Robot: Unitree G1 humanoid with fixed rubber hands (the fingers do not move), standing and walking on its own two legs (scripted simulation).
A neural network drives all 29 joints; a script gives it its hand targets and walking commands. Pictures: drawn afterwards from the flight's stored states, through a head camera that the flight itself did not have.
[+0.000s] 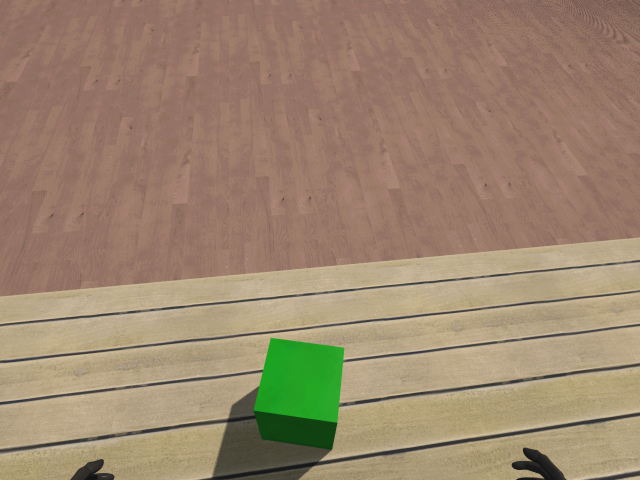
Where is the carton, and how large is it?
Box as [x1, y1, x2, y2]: [254, 338, 343, 449]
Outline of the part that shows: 271,338 254,407 254,413 261,437 263,439 331,449 337,421 343,348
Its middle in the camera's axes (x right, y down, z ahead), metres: -0.06 +0.45 +1.11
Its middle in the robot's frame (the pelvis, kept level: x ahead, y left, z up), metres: +0.46 +0.03 -0.65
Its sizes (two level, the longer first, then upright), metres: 0.210 0.200 0.250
